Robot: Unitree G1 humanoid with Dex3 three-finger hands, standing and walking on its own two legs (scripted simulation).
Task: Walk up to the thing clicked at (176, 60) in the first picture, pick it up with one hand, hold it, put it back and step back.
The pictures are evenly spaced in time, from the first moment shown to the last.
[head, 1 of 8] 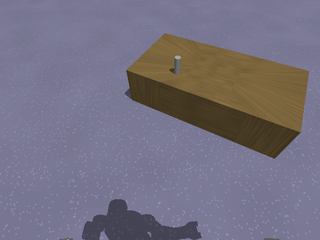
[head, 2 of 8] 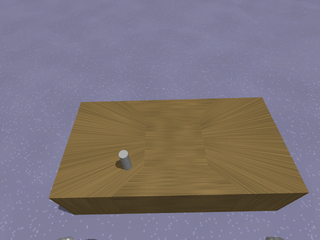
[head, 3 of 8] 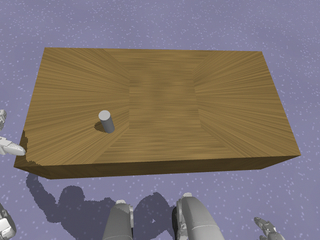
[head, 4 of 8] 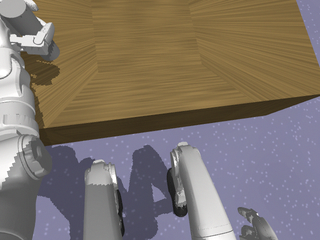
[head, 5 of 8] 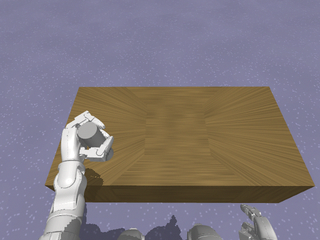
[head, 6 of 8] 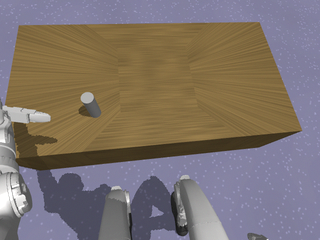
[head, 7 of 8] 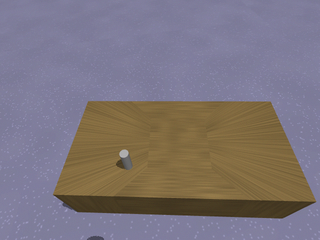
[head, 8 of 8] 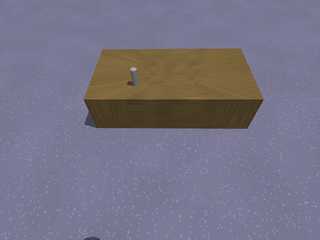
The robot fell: no
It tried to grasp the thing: yes
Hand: left
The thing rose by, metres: 0.38
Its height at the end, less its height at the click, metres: +0.00
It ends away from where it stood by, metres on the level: 0.01
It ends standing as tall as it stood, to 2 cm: yes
